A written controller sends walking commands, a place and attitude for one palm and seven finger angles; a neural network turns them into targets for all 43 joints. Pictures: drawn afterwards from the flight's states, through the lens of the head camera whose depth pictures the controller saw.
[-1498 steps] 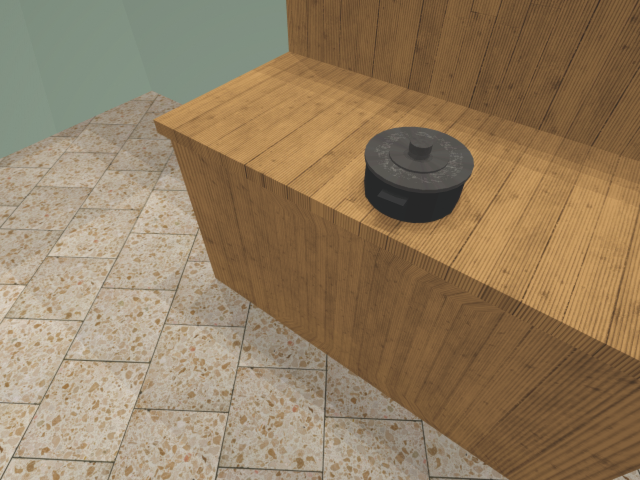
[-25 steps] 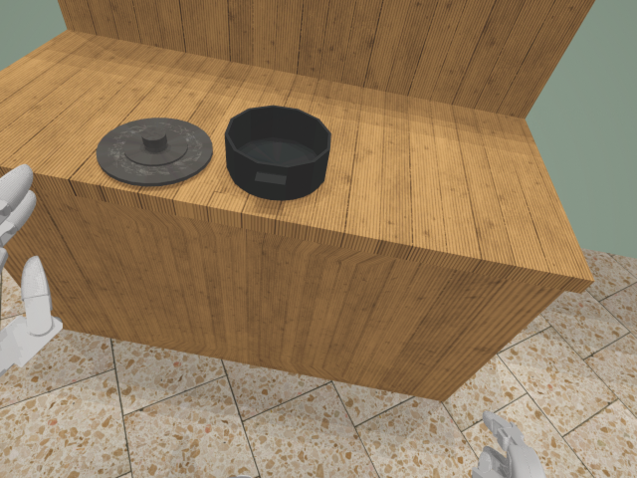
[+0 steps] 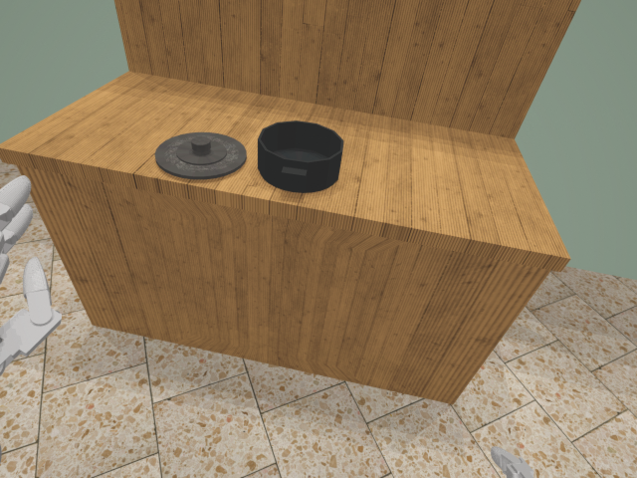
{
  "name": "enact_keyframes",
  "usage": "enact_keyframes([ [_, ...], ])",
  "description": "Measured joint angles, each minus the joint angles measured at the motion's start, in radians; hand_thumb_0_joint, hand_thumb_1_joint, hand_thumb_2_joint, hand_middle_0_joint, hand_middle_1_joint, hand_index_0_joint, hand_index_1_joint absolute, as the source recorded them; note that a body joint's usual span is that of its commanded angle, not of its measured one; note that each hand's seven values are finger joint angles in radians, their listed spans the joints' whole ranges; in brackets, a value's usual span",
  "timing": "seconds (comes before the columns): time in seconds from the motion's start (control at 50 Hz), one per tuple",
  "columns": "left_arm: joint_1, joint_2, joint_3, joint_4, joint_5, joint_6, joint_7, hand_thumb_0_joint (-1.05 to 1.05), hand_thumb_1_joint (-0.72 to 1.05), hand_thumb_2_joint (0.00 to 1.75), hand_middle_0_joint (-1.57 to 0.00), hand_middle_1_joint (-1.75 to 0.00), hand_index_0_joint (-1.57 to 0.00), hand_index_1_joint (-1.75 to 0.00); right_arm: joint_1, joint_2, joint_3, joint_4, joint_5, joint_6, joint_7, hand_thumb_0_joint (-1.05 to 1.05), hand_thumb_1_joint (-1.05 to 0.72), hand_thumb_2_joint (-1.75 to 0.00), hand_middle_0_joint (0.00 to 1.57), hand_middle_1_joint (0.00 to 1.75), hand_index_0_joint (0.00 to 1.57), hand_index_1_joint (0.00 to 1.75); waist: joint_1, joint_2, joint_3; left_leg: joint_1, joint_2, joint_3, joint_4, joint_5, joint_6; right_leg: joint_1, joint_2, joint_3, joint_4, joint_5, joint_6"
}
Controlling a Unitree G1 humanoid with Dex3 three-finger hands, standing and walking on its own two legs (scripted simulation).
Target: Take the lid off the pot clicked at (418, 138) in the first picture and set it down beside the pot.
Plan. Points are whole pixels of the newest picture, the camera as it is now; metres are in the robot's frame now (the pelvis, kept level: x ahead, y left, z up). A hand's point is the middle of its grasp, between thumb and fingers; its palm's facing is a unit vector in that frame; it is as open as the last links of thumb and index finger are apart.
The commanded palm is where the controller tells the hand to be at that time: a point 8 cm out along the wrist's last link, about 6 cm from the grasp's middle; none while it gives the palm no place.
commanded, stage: stop stepping back and stand still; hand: left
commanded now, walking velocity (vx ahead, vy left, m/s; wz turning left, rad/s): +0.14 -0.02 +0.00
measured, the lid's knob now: (201, 144) +0.82 +0.32 +0.02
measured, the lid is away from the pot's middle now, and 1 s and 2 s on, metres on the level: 0.24 0.24 0.24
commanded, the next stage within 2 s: let the arm hang, fingers relaxed in 1.54 s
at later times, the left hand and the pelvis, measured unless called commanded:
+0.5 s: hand (3, 414) +0.16 +0.34 +0.05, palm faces +0.37 -0.85 -0.37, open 7.4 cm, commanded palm none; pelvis -0.05 +0.06 -0.01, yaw +6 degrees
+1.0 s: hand out of the picture +0.14 +0.25 -0.16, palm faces +0.00 -0.98 -0.21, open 7.3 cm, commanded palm none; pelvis +0.04 +0.05 +0.01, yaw +4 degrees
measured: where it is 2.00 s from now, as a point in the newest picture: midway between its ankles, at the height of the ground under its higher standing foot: outside the picture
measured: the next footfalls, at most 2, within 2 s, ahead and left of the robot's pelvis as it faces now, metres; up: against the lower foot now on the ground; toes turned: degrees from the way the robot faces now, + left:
left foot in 0.02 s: +0.04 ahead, +0.15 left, +0.00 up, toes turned +9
right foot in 0.26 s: -0.01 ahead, -0.08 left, +0.00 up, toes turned -3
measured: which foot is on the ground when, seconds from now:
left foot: up 0.00-0.00, down 0.02-1.00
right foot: down 0.00-0.04, up 0.06-0.24, down 0.26-0.50, up 0.52-0.90, down 0.92-1.00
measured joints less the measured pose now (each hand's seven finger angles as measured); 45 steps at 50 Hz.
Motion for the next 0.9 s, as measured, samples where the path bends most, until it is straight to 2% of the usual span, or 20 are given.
enact_keyframes([
  [0.02, -0.023, -0.017, -0.007, 0.014, 0.003, 0.007, 0.006, 0.01, 0.88, 0.9, -0.22, -0.31, -0.21, -0.3, -0.009, -0.012, -0.002, -0.005, 0.002, -0.019, -0.006, 0.01, -0.9, -0.9, 0.2, 0.3, 0.2, 0.3, -0.008, 0.008, 0.008, 0.069, 0.01, 0.0, -0.148, -0.036, 0.005, -0.027, -0.005, -0.009, 0.025, -0.002, 0.006],
  [0.04, -0.029, -0.028, -0.009, 0.017, 0.005, 0.012, 0.013, 0.01, 0.88, 0.9, -0.21, -0.31, -0.21, -0.3, -0.028, -0.01, -0.005, -0.001, 0.003, -0.038, -0.01, 0.01, -0.91, -0.9, 0.2, 0.3, 0.2, 0.3, -0.01, -0.009, 0.024, 0.121, -0.004, 0.012, -0.252, -0.154, 0.004, -0.055, -0.021, 0.002, 0.057, -0.007, 0.009],
  [0.08, 0.023, -0.04, 0.003, 0.008, 0.011, 0.02, 0.031, 0.01, 0.89, 0.9, -0.21, -0.31, -0.2, -0.3, -0.068, 0.038, 0.001, 0.005, -0.005, -0.066, -0.009, 0.02, -0.91, -0.9, 0.2, 0.3, 0.2, 0.3, 0.011, -0.095, 0.076, 0.179, -0.049, 0.097, -0.312, -0.119, 0.0, -0.077, -0.031, 0.083, 0.15, -0.053, -0.013],
  [0.1, 0.069, -0.049, 0.0, -0.008, 0.015, 0.024, 0.035, 0.02, 0.89, 0.9, -0.21, -0.31, -0.2, -0.3, -0.069, 0.055, 0.006, -0.007, -0.018, -0.084, -0.005, 0.02, -0.91, -0.9, 0.2, 0.3, 0.2, 0.3, 0.008, -0.104, 0.079, 0.193, -0.05, 0.122, -0.327, -0.066, -0.001, -0.082, -0.013, 0.085, 0.212, -0.099, -0.018],
  [0.16, 0.147, -0.038, -0.044, -0.079, 0.027, 0.03, 0.024, 0.02, 0.89, 0.9, -0.21, -0.31, -0.2, -0.3, -0.036, 0.084, 0.01, -0.033, -0.037, -0.144, 0.015, 0.01, -0.91, -0.9, 0.2, 0.3, 0.2, 0.3, -0.039, -0.066, 0.063, 0.197, -0.038, 0.101, -0.351, -0.025, 0.004, -0.064, 0.051, 0.051, 0.337, -0.155, -0.026],
  [0.2, 0.127, 0.003, -0.063, -0.131, 0.032, 0.012, 0.013, 0.02, 0.88, 0.9, -0.21, -0.31, -0.2, -0.3, -0.016, 0.084, 0.019, -0.029, -0.035, -0.159, 0.026, 0.01, -0.91, -0.9, 0.2, 0.3, 0.2, 0.3, -0.049, -0.041, 0.069, 0.175, -0.036, 0.061, -0.346, -0.018, 0.005, -0.015, 0.079, 0.04, 0.263, -0.141, -0.037],
  [0.26, 0.097, 0.077, -0.004, -0.182, 0.026, -0.024, 0.01, 0.02, 0.88, 0.9, -0.22, -0.31, -0.21, -0.3, -0.016, 0.06, 0.037, -0.034, -0.026, -0.138, 0.038, 0.01, -0.9, -0.9, 0.2, 0.3, 0.2, 0.3, -0.037, -0.002, 0.095, 0.111, -0.029, 0.032, -0.26, -0.044, 0.004, 0.103, 0.086, 0.02, -0.018, -0.048, -0.054],
  [0.32, 0.06, 0.097, 0.044, -0.136, 0.006, -0.055, -0.003, 0.02, 0.88, 0.9, -0.22, -0.31, -0.21, -0.3, -0.051, 0.037, 0.023, -0.008, -0.01, -0.074, 0.04, 0.01, -0.9, -0.9, 0.2, 0.3, 0.2, 0.3, -0.034, 0.063, 0.13, 0.027, -0.015, -0.006, -0.075, -0.089, -0.001, 0.093, 0.111, -0.016, -0.007, -0.068, -0.063],
  [0.36, 0.052, 0.092, 0.056, -0.091, -0.002, -0.049, -0.008, 0.01, 0.88, 0.9, -0.22, -0.31, -0.21, -0.3, -0.058, 0.037, 0.01, 0.014, -0.002, -0.029, 0.042, 0.01, -0.9, -0.9, 0.2, 0.3, 0.2, 0.3, -0.023, 0.054, 0.126, -0.033, -0.037, -0.007, 0.1, -0.092, -0.011, 0.086, 0.102, -0.016, 0.0, -0.061, -0.061],
  [0.4, 0.072, 0.058, 0.064, -0.057, -0.008, -0.036, -0.011, 0.01, 0.88, 0.9, -0.22, -0.31, -0.21, -0.3, -0.057, 0.04, 0.007, 0.02, -0.002, 0.003, 0.039, 0.01, -0.9, -0.9, 0.2, 0.3, 0.2, 0.3, -0.007, 0.025, 0.111, -0.058, -0.039, 0.006, 0.157, -0.095, -0.009, 0.083, 0.092, 0.007, -0.013, -0.048, -0.057],
  [0.44, 0.002, 0.005, -0.007, 0.086, 0.072, 0.007, -0.023, 0.01, 0.88, 0.9, -0.21, -0.31, -0.21, -0.3, -0.031, 0.022, -0.016, 0.031, -0.026, -0.008, 0.06, 0.01, -0.9, -0.9, 0.2, 0.3, 0.2, 0.3, -0.015, 0.032, 0.069, -0.094, -0.019, 0.006, 0.136, -0.116, -0.01, 0.066, 0.067, -0.02, -0.029, -0.043, -0.046],
  [0.48, -0.104, -0.068, -0.09, 0.306, 0.115, 0.11, -0.039, 0.01, 0.89, 0.9, -0.21, -0.31, -0.2, -0.3, -0.005, -0.005, -0.032, 0.038, -0.048, 0.007, 0.074, 0.01, -0.9, -0.9, 0.2, 0.3, 0.2, 0.3, -0.032, 0.039, 0.037, -0.063, 0.006, 0.026, -0.022, -0.089, -0.014, 0.039, 0.022, -0.047, 0.013, -0.07, -0.034],
  [0.5, -0.145, -0.106, -0.12, 0.418, 0.12, 0.162, -0.044, 0.0, 0.89, 0.9, -0.2, -0.3, -0.2, -0.3, 0.009, -0.023, -0.032, 0.029, -0.058, 0.016, 0.079, 0.01, -0.9, -0.9, 0.2, 0.3, 0.2, 0.3, -0.041, 0.048, 0.026, -0.022, 0.018, 0.023, -0.164, -0.082, -0.01, 0.008, 0.009, -0.049, 0.074, -0.128, -0.037],
  [0.54, -0.203, -0.167, -0.16, 0.66, 0.12, 0.241, -0.054, 0.01, 0.9, 0.9, -0.2, -0.3, -0.19, -0.3, 0.011, -0.031, -0.029, 0.046, -0.081, 0.029, 0.075, 0.01, -0.91, -0.9, 0.2, 0.3, 0.2, 0.3, -0.063, 0.035, 0.032, -0.042, -0.013, 0.041, -0.15, -0.089, 0.009, -0.093, 0.018, 0.037, 0.305, -0.237, -0.032],
  [0.6, -0.227, -0.211, -0.244, 0.982, 0.106, 0.307, -0.08, 0.01, 0.91, 0.9, -0.19, -0.3, -0.19, -0.3, 0.034, 0.003, -0.007, 0.098, -0.101, 0.042, 0.058, 0.01, -0.91, -0.9, 0.2, 0.3, 0.2, 0.3, -0.08, -0.023, 0.058, 0.008, -0.047, 0.088, -0.179, -0.071, 0.029, -0.207, 0.054, 0.123, 0.588, -0.165, -0.014],
  [0.66, -0.225, -0.254, -0.333, 1.168, 0.099, 0.326, -0.111, 0.02, 0.91, 0.9, -0.19, -0.3, -0.19, -0.3, 0.079, 0.046, 0.009, 0.162, -0.096, 0.033, 0.042, 0.01, -0.91, -0.9, 0.2, 0.3, 0.2, 0.3, -0.077, -0.074, 0.091, 0.066, -0.056, 0.101, -0.281, -0.027, 0.024, -0.288, 0.066, 0.142, 0.67, -0.041, -0.001],
  [0.72, -0.222, -0.283, -0.358, 1.233, 0.071, 0.302, -0.132, -0.01, 0.93, 0.9, -0.2, -0.3, -0.19, -0.3, 0.113, 0.081, 0.015, 0.232, -0.085, 0.02, 0.031, 0.01, -0.91, -0.9, 0.2, 0.3, 0.2, 0.3, -0.052, -0.098, 0.137, 0.117, -0.046, 0.101, -0.396, 0.021, 0.017, -0.318, 0.047, 0.139, 0.582, 0.038, 0.009],
  [0.76, -0.241, -0.269, -0.372, 1.25, 0.077, 0.281, -0.133, -0.04, 0.95, 0.9, -0.21, -0.3, -0.2, -0.3, 0.128, 0.094, 0.014, 0.271, -0.081, 0.014, 0.026, 0.01, -0.91, -0.9, 0.2, 0.3, 0.2, 0.3, -0.038, -0.088, 0.166, 0.151, -0.031, 0.093, -0.468, 0.052, 0.011, -0.299, 0.027, 0.125, 0.454, 0.056, 0.011],
  [0.82, -0.26, -0.244, -0.387, 1.294, 0.082, 0.271, -0.129, -0.04, 0.94, 0.9, -0.21, -0.3, -0.2, -0.3, 0.137, 0.094, 0.004, 0.303, -0.082, 0.014, 0.017, 0.01, -0.91, -0.9, 0.2, 0.3, 0.2, 0.3, -0.049, -0.042, 0.196, 0.194, 0.004, 0.082, -0.53, 0.068, -0.003, -0.214, 0.011, 0.09, 0.199, 0.047, 0.0],
  [0.9, -0.286, -0.209, -0.382, 1.36, 0.077, 0.254, -0.114, -0.02, 0.93, 0.9, -0.21, -0.3, -0.2, -0.3, 0.149, 0.093, -0.01, 0.335, -0.076, 0.023, 0.012, 0.01, -0.9, -0.9, 0.2, 0.3, 0.2, 0.3, -0.074, 0.004, 0.214, 0.229, 0.038, 0.077, -0.513, 0.023, -0.029, -0.051, 0.026, 0.058, -0.083, 0.104, -0.024],
])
